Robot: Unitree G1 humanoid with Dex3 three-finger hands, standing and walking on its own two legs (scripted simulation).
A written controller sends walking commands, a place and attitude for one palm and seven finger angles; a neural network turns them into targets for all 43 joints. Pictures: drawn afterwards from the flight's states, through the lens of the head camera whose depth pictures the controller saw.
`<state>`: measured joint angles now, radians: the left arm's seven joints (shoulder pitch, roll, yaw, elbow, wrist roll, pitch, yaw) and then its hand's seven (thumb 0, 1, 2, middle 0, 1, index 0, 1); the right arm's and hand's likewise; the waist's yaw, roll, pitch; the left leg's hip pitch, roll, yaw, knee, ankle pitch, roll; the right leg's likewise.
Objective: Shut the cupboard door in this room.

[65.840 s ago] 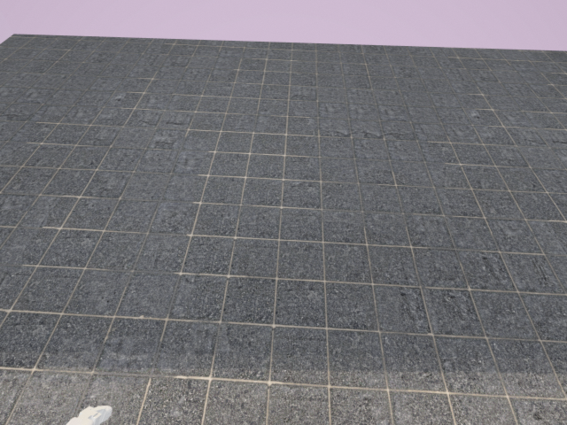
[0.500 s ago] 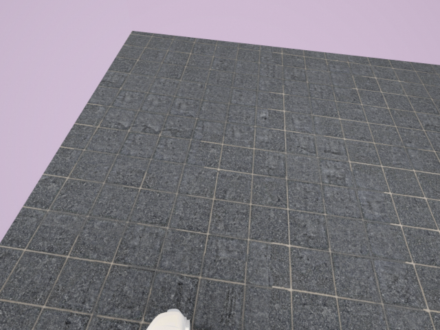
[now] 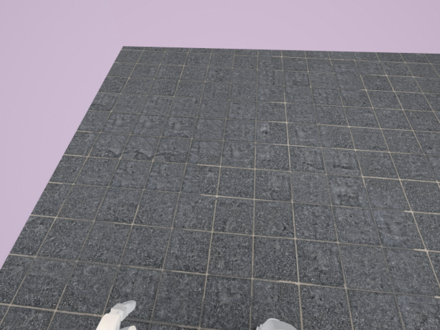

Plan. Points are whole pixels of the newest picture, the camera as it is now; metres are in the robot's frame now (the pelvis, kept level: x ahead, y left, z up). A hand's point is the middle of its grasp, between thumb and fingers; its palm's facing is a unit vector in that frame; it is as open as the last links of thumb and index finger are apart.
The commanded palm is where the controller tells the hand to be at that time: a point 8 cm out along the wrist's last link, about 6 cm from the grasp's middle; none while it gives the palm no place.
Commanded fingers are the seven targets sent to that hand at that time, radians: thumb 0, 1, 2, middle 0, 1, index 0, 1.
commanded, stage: turn to face it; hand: left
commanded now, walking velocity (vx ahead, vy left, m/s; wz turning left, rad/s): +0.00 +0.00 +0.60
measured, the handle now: out of the picture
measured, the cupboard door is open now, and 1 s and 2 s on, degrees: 66 66 66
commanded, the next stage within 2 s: none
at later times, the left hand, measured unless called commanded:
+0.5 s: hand out of the picture +0.04 +0.28 -0.17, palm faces +0.33 -0.92 -0.22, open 7.4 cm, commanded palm none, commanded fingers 0.00 0.90 0.90 -0.20 -0.30 -0.20 -0.30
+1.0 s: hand out of the picture +0.07 +0.21 -0.13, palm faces +0.57 -0.78 -0.27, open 7.4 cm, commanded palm none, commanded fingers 0.00 0.90 0.90 -0.20 -0.30 -0.20 -0.30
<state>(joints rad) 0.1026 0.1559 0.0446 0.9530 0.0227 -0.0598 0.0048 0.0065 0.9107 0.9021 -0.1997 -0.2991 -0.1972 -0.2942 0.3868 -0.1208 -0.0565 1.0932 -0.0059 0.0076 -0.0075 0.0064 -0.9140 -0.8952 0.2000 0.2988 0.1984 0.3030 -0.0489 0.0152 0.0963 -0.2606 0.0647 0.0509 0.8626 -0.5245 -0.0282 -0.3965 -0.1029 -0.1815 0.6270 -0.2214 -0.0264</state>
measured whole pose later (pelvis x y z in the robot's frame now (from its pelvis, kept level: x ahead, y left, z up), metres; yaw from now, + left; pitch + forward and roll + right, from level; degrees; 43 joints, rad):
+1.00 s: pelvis +0.08 -0.01 +0.02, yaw +36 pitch +0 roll +2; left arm 0.15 0.16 0.03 0.86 0.02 0.01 0.02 0.01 0.91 0.90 -0.20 -0.30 -0.20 -0.29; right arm 0.20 -0.25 -0.11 0.94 -0.02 0.07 0.02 0.01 -0.91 -0.90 0.20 0.30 0.20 0.30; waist -0.04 0.05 0.10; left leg -0.52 -0.03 -0.04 1.14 -0.41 -0.05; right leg -0.24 -0.07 -0.13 0.54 -0.31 -0.02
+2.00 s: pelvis +0.11 +0.01 +0.02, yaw +74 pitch +0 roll +2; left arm 0.18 0.17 0.03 0.85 0.02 0.00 0.02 0.01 0.90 0.90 -0.21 -0.30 -0.20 -0.30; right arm 0.21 -0.25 -0.10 0.95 -0.02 0.09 0.03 0.01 -0.91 -0.90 0.20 0.30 0.20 0.30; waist -0.03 0.02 0.10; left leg -0.46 0.03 0.00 1.08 -0.41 -0.08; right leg -0.23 -0.13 -0.22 0.52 -0.27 -0.01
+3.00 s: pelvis +0.10 +0.04 +0.02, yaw +110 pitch +1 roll +2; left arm 0.20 0.18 0.04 0.86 0.02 0.00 0.02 0.01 0.90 0.90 -0.21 -0.30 -0.20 -0.30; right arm 0.18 -0.25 -0.09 0.95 -0.02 0.08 0.03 0.01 -0.91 -0.90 0.20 0.30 0.19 0.30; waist -0.02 0.01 0.11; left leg -0.43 0.03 0.01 0.94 -0.43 -0.07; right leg -0.20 -0.14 -0.22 0.52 -0.32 0.00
